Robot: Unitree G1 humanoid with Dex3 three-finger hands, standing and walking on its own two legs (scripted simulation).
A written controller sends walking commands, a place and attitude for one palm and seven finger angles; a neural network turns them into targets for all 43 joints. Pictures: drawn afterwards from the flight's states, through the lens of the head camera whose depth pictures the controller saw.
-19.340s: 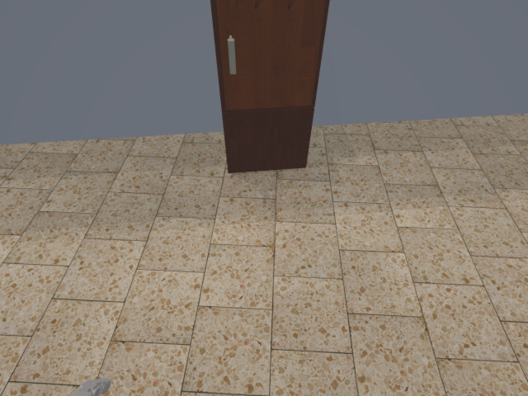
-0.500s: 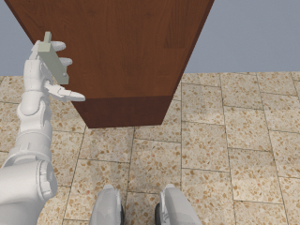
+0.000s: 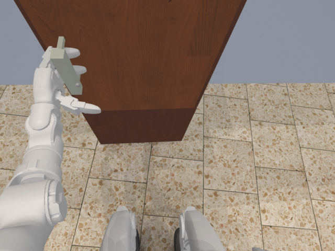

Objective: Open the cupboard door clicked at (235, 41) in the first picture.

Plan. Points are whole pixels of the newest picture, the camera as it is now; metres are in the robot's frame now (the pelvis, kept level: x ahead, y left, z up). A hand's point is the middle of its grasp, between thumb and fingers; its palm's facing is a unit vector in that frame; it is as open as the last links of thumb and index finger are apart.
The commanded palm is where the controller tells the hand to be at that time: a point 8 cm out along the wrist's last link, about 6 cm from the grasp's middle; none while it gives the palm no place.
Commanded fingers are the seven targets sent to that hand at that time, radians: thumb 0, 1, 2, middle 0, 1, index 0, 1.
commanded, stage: close the thumb around the handle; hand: left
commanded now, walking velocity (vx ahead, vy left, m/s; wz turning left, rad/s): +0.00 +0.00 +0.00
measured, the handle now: (69, 67) +0.54 +0.21 +0.04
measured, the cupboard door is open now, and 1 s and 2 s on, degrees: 1 4 43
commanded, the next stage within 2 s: pull the door open along its arc in 0.60 s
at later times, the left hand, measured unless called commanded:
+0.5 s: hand (78, 84) +0.49 +0.19 +0.04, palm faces +0.03 -1.00 -0.01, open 6.0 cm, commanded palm +0.46 +0.23 +0.04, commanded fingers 0.00 0.90 0.90 -0.40 -1.35 -0.40 -1.35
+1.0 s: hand (79, 92) +0.47 +0.18 +0.04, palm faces +0.04 -1.00 +0.00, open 6.0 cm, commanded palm +0.41 +0.23 +0.04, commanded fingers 0.00 0.90 0.90 -0.40 -1.35 -0.40 -1.35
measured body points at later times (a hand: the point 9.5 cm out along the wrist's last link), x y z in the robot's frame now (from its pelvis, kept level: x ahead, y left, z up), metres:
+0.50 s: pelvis +0.00 +0.00 +0.00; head +0.15 +0.03 +0.42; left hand +0.48 +0.24 +0.04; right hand +0.03 -0.27 -0.12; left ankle +0.03 +0.10 -0.62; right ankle +0.01 -0.13 -0.62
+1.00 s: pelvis +0.01 +0.00 +0.01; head +0.15 +0.02 +0.44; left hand +0.46 +0.24 +0.04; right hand +0.06 -0.26 -0.11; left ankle +0.03 +0.10 -0.62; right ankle +0.01 -0.13 -0.62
